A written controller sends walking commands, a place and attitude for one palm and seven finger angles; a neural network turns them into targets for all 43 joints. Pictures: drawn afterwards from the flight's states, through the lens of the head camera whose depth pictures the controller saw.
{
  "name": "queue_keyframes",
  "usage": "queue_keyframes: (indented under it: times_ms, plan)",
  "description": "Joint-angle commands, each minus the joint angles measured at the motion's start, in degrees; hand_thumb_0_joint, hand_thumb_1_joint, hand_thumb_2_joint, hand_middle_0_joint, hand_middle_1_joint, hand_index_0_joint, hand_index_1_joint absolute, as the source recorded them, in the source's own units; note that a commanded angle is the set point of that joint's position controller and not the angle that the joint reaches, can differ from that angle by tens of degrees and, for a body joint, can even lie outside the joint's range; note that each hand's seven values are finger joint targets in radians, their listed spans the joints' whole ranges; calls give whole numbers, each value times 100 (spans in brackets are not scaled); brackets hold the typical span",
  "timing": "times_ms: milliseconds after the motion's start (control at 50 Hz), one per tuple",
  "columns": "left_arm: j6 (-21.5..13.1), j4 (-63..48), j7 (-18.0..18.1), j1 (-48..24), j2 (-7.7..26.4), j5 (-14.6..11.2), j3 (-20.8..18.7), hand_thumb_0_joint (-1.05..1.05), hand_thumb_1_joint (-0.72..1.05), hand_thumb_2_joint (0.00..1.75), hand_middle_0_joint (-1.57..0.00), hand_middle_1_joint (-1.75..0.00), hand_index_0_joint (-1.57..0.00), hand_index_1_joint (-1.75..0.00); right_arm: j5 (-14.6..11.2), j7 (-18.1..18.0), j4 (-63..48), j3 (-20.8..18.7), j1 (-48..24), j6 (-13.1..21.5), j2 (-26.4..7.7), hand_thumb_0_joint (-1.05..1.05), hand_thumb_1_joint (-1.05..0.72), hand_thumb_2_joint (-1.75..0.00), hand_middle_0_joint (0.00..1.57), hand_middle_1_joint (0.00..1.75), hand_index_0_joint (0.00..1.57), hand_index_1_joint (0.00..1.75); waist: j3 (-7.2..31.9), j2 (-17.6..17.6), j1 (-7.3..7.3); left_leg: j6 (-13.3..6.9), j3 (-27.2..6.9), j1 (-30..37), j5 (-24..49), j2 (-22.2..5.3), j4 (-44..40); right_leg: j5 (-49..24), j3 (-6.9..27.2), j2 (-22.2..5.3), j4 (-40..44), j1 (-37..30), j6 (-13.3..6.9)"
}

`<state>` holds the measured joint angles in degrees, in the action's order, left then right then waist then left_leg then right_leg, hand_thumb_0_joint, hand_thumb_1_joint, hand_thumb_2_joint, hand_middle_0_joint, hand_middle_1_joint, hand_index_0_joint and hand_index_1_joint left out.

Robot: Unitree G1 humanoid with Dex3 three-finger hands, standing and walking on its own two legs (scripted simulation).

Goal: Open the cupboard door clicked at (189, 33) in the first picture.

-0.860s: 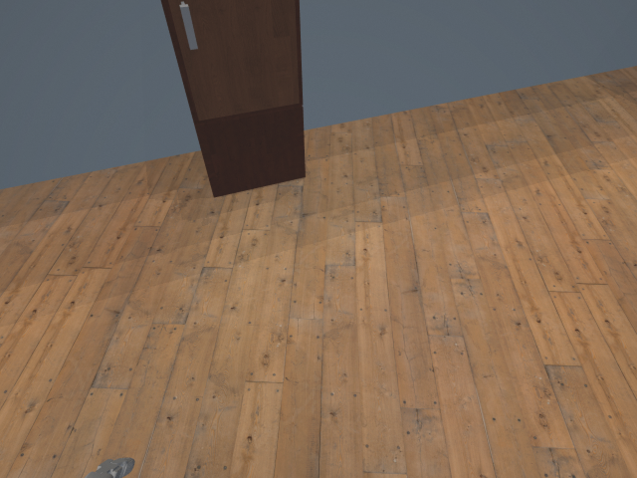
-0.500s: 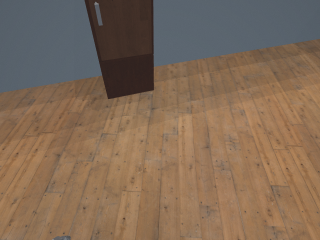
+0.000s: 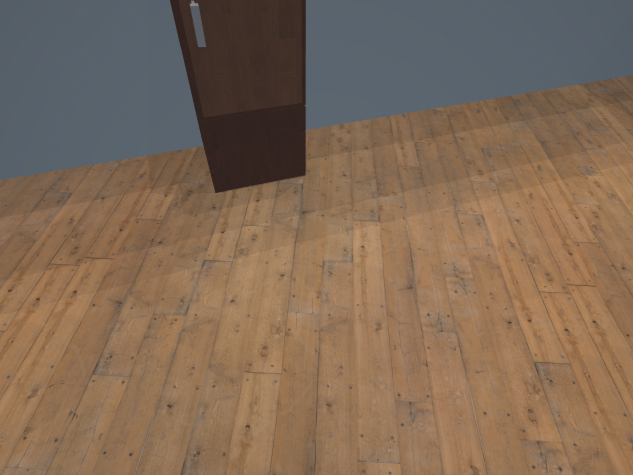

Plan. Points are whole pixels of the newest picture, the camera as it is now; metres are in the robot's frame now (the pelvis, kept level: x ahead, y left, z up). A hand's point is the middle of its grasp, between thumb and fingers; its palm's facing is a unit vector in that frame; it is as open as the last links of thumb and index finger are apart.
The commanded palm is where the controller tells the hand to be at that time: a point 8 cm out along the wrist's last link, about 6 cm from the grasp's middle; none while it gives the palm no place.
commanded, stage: look at it before walking up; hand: left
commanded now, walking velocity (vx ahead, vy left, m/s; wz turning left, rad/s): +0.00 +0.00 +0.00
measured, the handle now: (197, 23) +1.44 +0.49 +0.01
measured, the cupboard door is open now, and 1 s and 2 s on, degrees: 0 0 0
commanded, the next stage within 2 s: walk to a spot facing it in 0.58 s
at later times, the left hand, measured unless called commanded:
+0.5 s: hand out of the picture +0.07 +0.25 -0.16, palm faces -0.03 -0.94 -0.34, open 7.4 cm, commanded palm none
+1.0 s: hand out of the picture +0.04 +0.21 -0.19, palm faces +0.00 -0.98 -0.18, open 7.4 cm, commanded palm none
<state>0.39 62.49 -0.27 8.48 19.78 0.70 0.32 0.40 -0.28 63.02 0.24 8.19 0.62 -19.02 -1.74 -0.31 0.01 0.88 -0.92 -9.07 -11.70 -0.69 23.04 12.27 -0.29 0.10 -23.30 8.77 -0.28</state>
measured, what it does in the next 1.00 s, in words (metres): shifts its weight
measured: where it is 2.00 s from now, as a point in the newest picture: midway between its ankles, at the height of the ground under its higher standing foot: (329, 408)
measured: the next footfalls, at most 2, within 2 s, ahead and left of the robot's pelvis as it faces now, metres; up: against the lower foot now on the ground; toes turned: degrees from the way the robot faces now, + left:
right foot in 1.36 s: +0.35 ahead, -0.14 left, +0.00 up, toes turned -13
left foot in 1.84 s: +0.55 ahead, +0.08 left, +0.00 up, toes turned +8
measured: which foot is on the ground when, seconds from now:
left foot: down 0.00-1.00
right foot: down 0.00-1.00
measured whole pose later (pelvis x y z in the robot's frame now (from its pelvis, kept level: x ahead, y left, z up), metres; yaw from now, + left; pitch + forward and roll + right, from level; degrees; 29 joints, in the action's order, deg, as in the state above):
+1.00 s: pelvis +0.07 +0.02 -0.01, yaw -2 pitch -1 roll -1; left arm 0.6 63.6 -0.9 20.3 12.8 1.1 -0.7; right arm 1.0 0.0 64.2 0.2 17.6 1.0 -12.3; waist 1.9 -1.4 0.5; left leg -0.1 1.6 -9.5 -23.1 -1.5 33.4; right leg 21.9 1.3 0.3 -31.1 8.7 0.0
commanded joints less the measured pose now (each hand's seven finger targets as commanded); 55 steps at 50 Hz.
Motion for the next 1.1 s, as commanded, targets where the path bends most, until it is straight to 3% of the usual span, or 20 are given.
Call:
queue_keyframes:
  times_ms: [0, 660, 700, 740, 780, 820, 880, 920, 940, 960, 980, 1000, 1020, 1040, 1080]
  plan:
    - [-157, -391, 72, -268, 1152, -14, -211, 0, 90, 90, -20, -30, -20, -30, 23, -51, -343, -231, -365, 135, -1220, 0, -90, -90, 20, 30, 20, 30, 219, 128, 27, -261, -549, -20, 431, -587, -484, -97, 658, -668, 520, 134, -166]
    - [-189, -355, 84, -264, 1175, -8, -194, 0, 90, 90, -20, -30, -20, -30, 6, -49, -304, -215, -432, 133, -1236, 0, -90, -90, 20, 30, 20, 30, 362, 51, 11, -238, -481, 256, 894, -618, -508, -766, 625, -713, 550, -38, -150]
    - [-72, -163, 109, 190, 434, -9, -40, 0, 90, 90, -20, -30, -20, -30, 54, -18, -118, -34, -39, 25, -465, 0, -90, -90, 20, 30, 20, 30, 452, -2, 11, -121, -301, 246, 125, -550, -373, 241, 607, -660, 533, -21, -54]
    - [-5, -130, 61, 384, 482, 34, -76, 0, 90, 90, -20, -30, -20, -30, 98, 11, -117, -65, 101, -40, -452, 0, -90, -90, 20, 30, 20, 30, 30, -179, 48, -141, -212, -182, -1226, -410, -258, 1630, 813, -630, 670, 287, -137]
    - [16, -179, 11, 544, 573, 59, -146, 0, 90, 90, -20, -30, -20, -30, 125, 31, -155, -92, 186, -56, -446, 0, -90, -90, 20, 30, 20, 30, -367, -338, 83, -157, -150, -655, -1902, -297, -88, 2406, 1067, -663, 776, 504, -265]
    - [11, -214, -6, 722, 598, 68, -214, 0, 90, 90, -20, -30, -20, -30, 129, 36, -213, -114, 288, -39, -377, 0, -90, -90, 20, 30, 20, 30, -585, -527, 95, -170, 1, -1001, -2012, -186, 333, 2796, 1352, -790, 871, 559, -443]
    - [-82, -241, 0, 985, 569, 26, -295, 0, 90, 90, -20, -30, -20, -30, 93, 24, -284, -138, 526, 79, -166, 0, -90, -90, 20, 30, 20, 30, -569, -644, 36, -183, 305, -972, -1252, -145, 900, 2332, 1646, -1078, 880, 455, -707]
    - [-135, -263, 6, 1028, 434, 18, -324, 0, 90, 90, -20, -30, -20, -30, 72, 12, -249, -164, 769, 152, -81, 0, -90, -90, 20, 30, 20, 30, -478, -540, -48, -228, 307, -668, -1122, -207, 799, 1714, 1436, -981, 526, 531, -734]
    - [-154, -285, 6, 955, 328, 23, -324, 0, 90, 90, -20, -30, -20, -30, 62, 4, -197, -166, 995, 194, -64, 0, -90, -90, 20, 30, 20, 30, -473, -339, -164, -260, 246, -362, -1058, -289, 480, 1338, 1186, -849, 172, 726, -672]
    - [-156, -328, -5, 857, 158, 30, -307, 0, 90, 90, -20, -30, -20, -30, 77, -12, -58, -201, 1347, 231, -150, 0, -90, -90, 20, 30, 20, 30, -540, 251, -293, -402, -229, 214, -974, -594, 17, 1139, 734, -474, -554, 1285, -499]
    - [-174, -469, -32, 635, -162, 27, -266, 0, 90, 90, -20, -30, -20, -30, 122, -41, 152, -313, 2002, 279, -456, 0, -90, -90, 20, 30, 20, 30, -487, 1469, -540, -805, -1480, 986, -845, -1444, -645, 1018, -128, 87, -2139, 2203, -245]
    - [-258, -741, -6, 79, -277, 50, -217, 0, 90, 90, -20, -30, -20, -30, 140, -111, 336, -356, 2661, 319, -514, 0, -90, -90, 20, 30, 20, 30, -819, 1734, -753, -1212, -2410, 1518, 262, -2091, -1088, 1916, -291, 158, -3245, 3321, -141]
    - [-298, -793, 18, -109, -128, 70, -259, 0, 90, 90, -20, -30, -20, -30, 113, -151, 414, -307, 2844, 341, -365, 0, -90, -90, 20, 30, 20, 30, -935, 1315, -728, -1397, -2394, 1759, 1362, -2291, -912, 1858, 50, -175, -3758, 3752, -151]
    - [-323, -764, 5, -83, -196, 64, -287, 0, 90, 90, -20, -30, -20, -30, 98, -186, 387, -249, 2800, 377, -131, 0, -90, -90, 20, 30, 20, 30, -907, 835, -656, -1443, -2105, 1737, 2162, -2256, -779, 1684, 123, -344, -4019, 3800, -142]
    - [-298, -714, -80, -61, -427, 53, -303, 0, 90, 90, -20, -30, -20, -30, 109, -204, 256, -246, 2430, 430, 5, 0, -90, -90, 20, 30, 20, 30, -892, 625, -412, -1288, -1386, 1357, 2100, -1991, -853, 1414, 7, -580, -4004, 3499, -98]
